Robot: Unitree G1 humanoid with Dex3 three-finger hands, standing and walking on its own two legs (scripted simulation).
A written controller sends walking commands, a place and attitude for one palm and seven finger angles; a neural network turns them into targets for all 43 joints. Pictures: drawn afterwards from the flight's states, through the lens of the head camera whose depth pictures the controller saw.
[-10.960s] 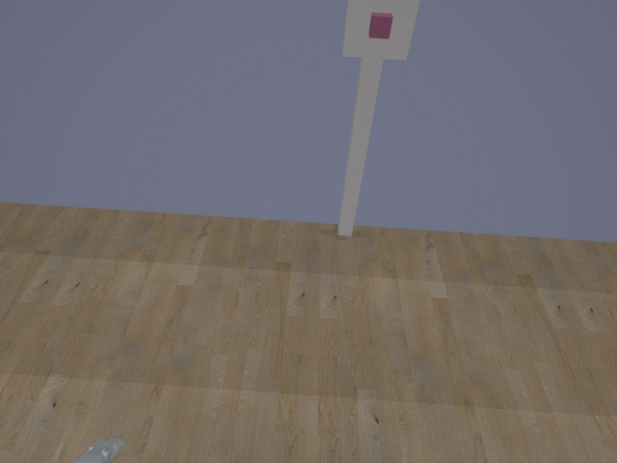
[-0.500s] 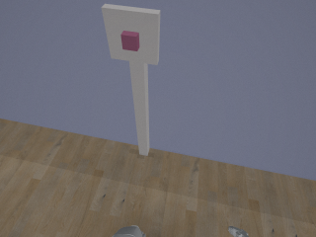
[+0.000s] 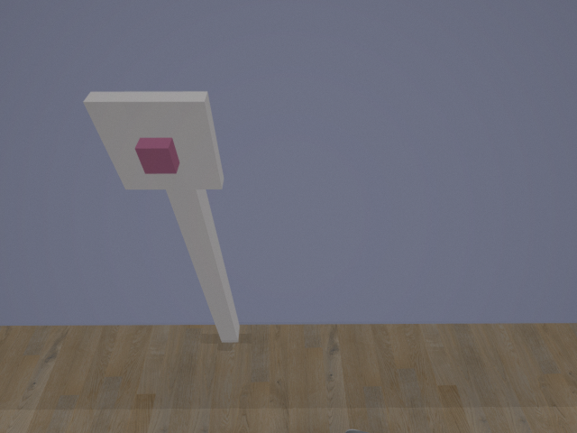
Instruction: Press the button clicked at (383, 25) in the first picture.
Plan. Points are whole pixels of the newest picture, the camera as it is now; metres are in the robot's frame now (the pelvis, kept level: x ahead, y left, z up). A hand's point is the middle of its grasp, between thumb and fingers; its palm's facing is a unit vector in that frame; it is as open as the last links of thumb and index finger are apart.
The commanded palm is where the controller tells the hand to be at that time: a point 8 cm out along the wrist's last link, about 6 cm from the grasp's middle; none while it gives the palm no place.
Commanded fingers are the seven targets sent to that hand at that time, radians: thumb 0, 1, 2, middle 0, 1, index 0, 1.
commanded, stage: come to a stop and stand still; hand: left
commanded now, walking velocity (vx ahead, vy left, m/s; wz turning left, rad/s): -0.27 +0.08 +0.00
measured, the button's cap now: (158, 154) +0.51 +0.22 +0.11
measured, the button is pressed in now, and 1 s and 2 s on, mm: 0 0 0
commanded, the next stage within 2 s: look again from close up in 1.38 s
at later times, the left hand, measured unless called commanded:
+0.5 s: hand out of the picture +0.00 +0.23 -0.18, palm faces +0.09 -0.98 -0.18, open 7.4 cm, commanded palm none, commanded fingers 0.00 0.90 0.90 -0.20 -0.30 -0.20 -0.30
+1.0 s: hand out of the picture -0.03 +0.17 -0.17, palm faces -0.01 -0.97 -0.22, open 7.3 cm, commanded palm none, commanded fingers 0.00 0.90 0.90 -0.20 -0.30 -0.20 -0.30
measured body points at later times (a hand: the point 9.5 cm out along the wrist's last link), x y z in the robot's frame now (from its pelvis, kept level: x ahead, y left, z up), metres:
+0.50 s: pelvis -0.04 +0.04 +0.00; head -0.06 +0.07 +0.45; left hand +0.00 +0.29 -0.16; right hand -0.01 -0.19 -0.14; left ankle -0.04 +0.13 -0.74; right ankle +0.01 -0.11 -0.68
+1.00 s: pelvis -0.05 -0.01 +0.00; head -0.05 -0.03 +0.45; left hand -0.03 +0.22 -0.15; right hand -0.11 -0.21 -0.17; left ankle -0.04 +0.13 -0.74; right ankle -0.06 -0.11 -0.74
